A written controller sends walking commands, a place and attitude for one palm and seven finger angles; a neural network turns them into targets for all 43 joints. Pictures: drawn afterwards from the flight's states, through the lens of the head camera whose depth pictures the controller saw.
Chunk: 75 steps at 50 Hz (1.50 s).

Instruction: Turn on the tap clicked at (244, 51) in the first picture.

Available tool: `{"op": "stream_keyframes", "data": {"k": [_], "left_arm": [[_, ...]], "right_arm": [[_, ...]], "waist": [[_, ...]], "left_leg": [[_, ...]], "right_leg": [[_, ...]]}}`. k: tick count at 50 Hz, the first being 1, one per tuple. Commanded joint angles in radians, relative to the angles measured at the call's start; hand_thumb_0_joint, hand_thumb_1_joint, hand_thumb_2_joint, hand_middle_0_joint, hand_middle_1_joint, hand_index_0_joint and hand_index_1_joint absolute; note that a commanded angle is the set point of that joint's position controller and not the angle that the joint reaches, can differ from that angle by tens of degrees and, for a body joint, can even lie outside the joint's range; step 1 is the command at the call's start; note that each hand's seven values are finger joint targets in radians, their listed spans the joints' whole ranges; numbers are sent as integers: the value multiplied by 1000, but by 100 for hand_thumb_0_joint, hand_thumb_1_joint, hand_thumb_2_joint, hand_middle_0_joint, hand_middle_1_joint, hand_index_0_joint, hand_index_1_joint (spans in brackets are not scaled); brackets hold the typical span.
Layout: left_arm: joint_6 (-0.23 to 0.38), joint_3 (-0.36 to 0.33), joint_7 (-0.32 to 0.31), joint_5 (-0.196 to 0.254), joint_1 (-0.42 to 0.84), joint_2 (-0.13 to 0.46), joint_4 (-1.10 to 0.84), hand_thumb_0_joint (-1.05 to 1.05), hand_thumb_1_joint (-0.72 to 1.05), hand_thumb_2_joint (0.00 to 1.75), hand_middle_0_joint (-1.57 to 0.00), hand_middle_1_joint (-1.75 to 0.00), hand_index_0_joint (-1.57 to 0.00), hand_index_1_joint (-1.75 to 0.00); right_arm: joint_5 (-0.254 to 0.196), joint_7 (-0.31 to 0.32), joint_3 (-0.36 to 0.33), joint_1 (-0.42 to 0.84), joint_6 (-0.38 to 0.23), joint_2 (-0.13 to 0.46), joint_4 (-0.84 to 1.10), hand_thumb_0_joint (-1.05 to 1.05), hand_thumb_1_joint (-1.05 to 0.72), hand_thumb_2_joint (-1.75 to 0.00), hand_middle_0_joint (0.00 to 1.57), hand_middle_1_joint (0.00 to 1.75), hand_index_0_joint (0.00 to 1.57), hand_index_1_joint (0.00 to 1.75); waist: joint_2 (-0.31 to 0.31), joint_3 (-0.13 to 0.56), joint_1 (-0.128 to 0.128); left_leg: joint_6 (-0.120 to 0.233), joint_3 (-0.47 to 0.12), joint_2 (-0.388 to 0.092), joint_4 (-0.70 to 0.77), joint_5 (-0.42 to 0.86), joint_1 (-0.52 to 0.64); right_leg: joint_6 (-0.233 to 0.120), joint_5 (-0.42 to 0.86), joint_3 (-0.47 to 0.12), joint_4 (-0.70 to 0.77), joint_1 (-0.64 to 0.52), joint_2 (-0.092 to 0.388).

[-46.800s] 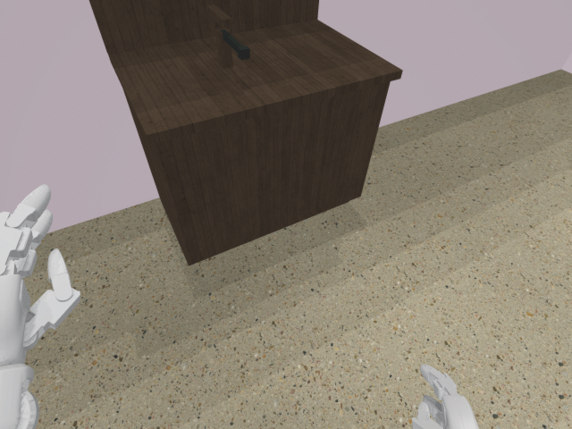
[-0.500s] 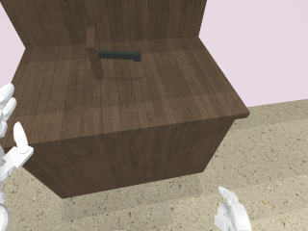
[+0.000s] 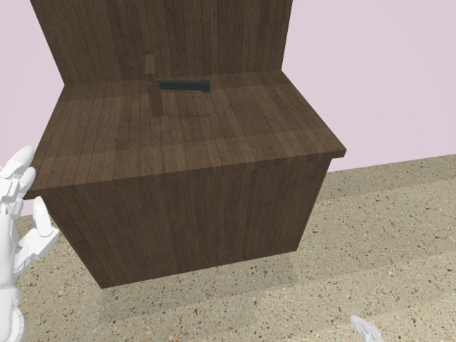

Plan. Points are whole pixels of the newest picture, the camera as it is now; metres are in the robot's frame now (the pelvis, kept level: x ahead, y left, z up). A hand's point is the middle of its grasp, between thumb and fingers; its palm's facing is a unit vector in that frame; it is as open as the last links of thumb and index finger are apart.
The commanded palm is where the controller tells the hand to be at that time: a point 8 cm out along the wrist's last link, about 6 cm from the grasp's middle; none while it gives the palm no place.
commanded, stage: stop stepping back and stand still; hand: left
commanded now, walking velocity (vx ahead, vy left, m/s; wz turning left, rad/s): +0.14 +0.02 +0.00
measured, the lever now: (205, 86) +0.81 +0.11 +0.08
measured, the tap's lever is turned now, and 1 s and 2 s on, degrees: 78 78 78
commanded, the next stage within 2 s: stand and check the lever's angle in 0.56 s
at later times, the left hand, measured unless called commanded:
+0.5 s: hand (50, 269) +0.16 +0.22 +0.17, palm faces +0.37 -0.87 -0.34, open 7.4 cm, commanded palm +0.12 +0.27 +0.19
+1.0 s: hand (42, 227) +0.22 +0.26 +0.17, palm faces +0.39 -0.84 -0.36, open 7.4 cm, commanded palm +0.16 +0.29 +0.19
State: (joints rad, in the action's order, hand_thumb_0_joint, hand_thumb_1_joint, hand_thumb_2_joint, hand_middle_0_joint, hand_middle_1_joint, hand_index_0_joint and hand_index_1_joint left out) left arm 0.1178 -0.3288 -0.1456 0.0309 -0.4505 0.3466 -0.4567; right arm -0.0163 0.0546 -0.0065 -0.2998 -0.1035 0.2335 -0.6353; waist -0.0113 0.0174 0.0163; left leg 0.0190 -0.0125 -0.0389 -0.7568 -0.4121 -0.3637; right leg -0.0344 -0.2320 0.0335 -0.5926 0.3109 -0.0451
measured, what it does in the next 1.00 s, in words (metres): steps on the spot: right foot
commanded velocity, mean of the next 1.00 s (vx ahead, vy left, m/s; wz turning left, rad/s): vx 0.06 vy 0.01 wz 0.00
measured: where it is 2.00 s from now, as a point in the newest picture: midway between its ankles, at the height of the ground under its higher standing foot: outside the picture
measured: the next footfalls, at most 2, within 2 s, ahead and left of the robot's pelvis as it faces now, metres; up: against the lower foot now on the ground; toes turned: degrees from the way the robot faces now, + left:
right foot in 0.40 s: +0.03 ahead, -0.11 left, +0.00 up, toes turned -1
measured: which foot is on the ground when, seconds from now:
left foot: down 0.00-1.00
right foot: down 0.00-0.16, up 0.18-0.38, down 0.40-1.00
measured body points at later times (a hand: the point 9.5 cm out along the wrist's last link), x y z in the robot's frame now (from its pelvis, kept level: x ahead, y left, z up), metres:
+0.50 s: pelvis -0.04 -0.01 +0.01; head -0.06 +0.00 +0.46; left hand +0.14 +0.27 +0.19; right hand +0.09 -0.25 -0.09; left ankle -0.02 +0.11 -0.68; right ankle -0.01 -0.12 -0.72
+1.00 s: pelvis +0.00 +0.01 +0.02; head +0.01 +0.02 +0.47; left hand +0.19 +0.30 +0.19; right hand +0.18 -0.22 -0.06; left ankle +0.00 +0.11 -0.72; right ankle -0.01 -0.11 -0.72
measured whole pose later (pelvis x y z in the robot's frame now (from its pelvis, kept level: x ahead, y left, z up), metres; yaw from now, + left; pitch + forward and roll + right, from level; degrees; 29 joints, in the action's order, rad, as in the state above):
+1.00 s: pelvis +0.00 +0.01 +0.02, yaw +0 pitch -1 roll -1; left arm 0.14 -0.33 -0.15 0.05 -0.46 0.36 -0.46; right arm -0.01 0.07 0.01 -0.18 -0.10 0.20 -0.62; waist 0.00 -0.03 -0.01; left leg 0.03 0.02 0.01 -0.51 -0.28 -0.21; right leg 0.00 -0.27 0.01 -0.48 0.18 -0.01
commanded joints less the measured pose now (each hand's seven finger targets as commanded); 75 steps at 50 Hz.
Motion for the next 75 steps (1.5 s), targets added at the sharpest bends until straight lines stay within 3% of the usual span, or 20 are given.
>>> {"op": "stream_keyframes", "data": {"k": [1,6,8,10,12,17,18,19,20,24,27,29,31,34,36,37,39,42,46,75], "left_arm": [[68,-88,4,6,151,204,-212,0,90,90,-20,-30,-20,-30],[64,-109,-19,15,108,214,-255,0,90,90,-20,-30,-20,-30],[74,-114,-33,12,181,198,-314,0,90,90,-20,-30,-20,-30],[76,-146,-20,2,200,243,-261,0,90,90,-20,-30,-20,-30],[47,-84,-14,4,101,161,-131,0,90,90,-20,-30,-20,-30],[42,-73,-9,11,34,143,-158,0,90,90,-20,-30,-20,-30],[49,-77,-4,3,38,151,-165,0,90,90,-20,-30,-20,-30],[54,-95,2,-1,59,182,-176,0,90,90,-20,-30,-20,-30],[61,-118,1,4,108,216,-215,0,90,90,-20,-30,-20,-30],[86,-122,-1,19,150,219,-261,0,90,90,-20,-30,-20,-30],[86,-102,-23,21,136,191,-281,0,90,90,-20,-30,-20,-30],[91,-102,-35,19,147,170,-309,0,90,90,-20,-30,-20,-30],[77,-120,-34,14,112,178,-222,0,90,90,-20,-30,-20,-30],[80,-114,-23,0,52,169,-189,0,90,90,-20,-30,-20,-30],[88,-101,-6,7,48,167,-185,0,90,90,-20,-30,-20,-30],[86,-107,-7,18,30,170,-196,0,90,90,-20,-30,-20,-30],[97,-118,-12,23,71,186,-250,0,90,90,-20,-30,-20,-30],[107,-122,-22,27,57,178,-256,0,90,90,-20,-30,-20,-30],[95,-101,-19,22,69,164,-220,0,90,90,-20,-30,-20,-30],[87,-89,-20,29,61,171,-190,0,90,90,-20,-30,-20,-30]], "right_arm": [[-8,-3,-54,133,-49,99,121,0,-90,-90,20,30,20,30],[5,30,-15,160,-43,81,141,0,-90,-90,20,30,20,30],[11,36,-27,147,-60,134,165,0,-90,-90,20,30,20,30],[-1,15,-42,125,-74,99,144,0,-90,-90,20,30,20,30],[-11,-7,-21,158,-78,76,121,0,-90,-90,20,30,20,30],[10,11,-22,169,-55,104,147,0,-90,-90,20,30,20,30],[11,11,-30,162,-50,100,150,0,-90,-90,20,30,20,30],[7,5,-38,160,-41,89,149,0,-90,-90,20,30,20,30],[2,4,-34,170,-52,89,164,0,-90,-90,20,30,20,30],[-6,11,-34,165,-61,73,121,0,-90,-90,20,30,20,30],[7,39,-28,183,-67,80,142,0,-90,-90,20,30,20,30],[8,43,-36,176,-76,121,164,0,-90,-90,20,30,20,30],[-6,42,-35,156,-77,89,154,0,-90,-90,20,30,20,30],[1,24,-28,182,-77,87,151,0,-90,-90,20,30,20,30],[3,7,-41,183,-71,83,151,0,-90,-90,20,30,20,30],[-3,2,-51,172,-69,87,150,0,-90,-90,20,30,20,30],[-6,-1,-41,178,-72,84,158,0,-90,-90,20,30,20,30],[5,16,-41,197,-70,100,159,0,-90,-90,20,30,20,30],[-3,23,-31,206,-56,91,170,0,-90,-90,20,30,20,30],[8,29,-33,236,-16,103,185,0,-90,-90,20,30,20,30]], "waist": [[229,-2,14],[-2,4,15],[-420,-4,20],[-234,20,15],[-93,-93,0],[-166,3,-30],[-6,8,-42],[256,21,-40],[238,17,-23],[100,-18,8],[-44,20,7],[-331,6,-5],[-213,3,3],[-31,-16,-29],[199,-10,-11],[231,-4,-15],[117,27,-6],[-81,83,-18],[-77,102,-20],[-57,80,-26]], "left_leg": [[2,-36,21,-420,0,-111],[41,36,3,211,-64,231],[182,-442,-260,603,-408,144],[219,-450,-271,601,-348,34],[196,-379,-265,580,-299,-3],[66,-84,-114,376,-256,-152],[47,-6,-41,136,-175,-211],[19,64,46,-209,-100,-301],[5,3,49,-380,-43,-314],[15,-39,-55,-162,51,-14],[30,42,1,238,39,239],[127,-306,-187,485,-176,201],[142,-369,-220,565,-289,49],[65,-125,-85,322,-66,-67],[4,-3,36,36,8,-52],[-3,-3,29,-37,74,-64],[2,-19,-5,74,92,-19],[24,-81,-53,348,348,199],[33,-124,-95,347,583,258],[-1,-64,-32,405,358,190]], "right_leg": [[-169,-418,-489,430,96,343],[-73,-476,-170,184,299,189],[32,-316,27,-406,303,-53],[41,-221,-81,-702,300,-5],[32,-148,-101,-557,333,88],[3,-144,85,104,-246,-5],[-24,-115,0,222,-296,44],[-106,-166,-330,358,-286,239],[-152,-68,-517,422,-205,391],[-142,-242,-293,357,110,336],[-71,-326,-144,179,145,211],[16,-248,-17,-96,169,34],[42,-254,-35,-205,73,27],[30,-28,-56,205,-171,63],[-61,-208,-355,375,-76,244],[-108,-129,-408,392,-99,306],[-123,140,-317,298,-152,314],[-8,172,-135,149,-127,143],[33,229,-50,107,-131,74],[17,206,-91,264,-189,89]]}}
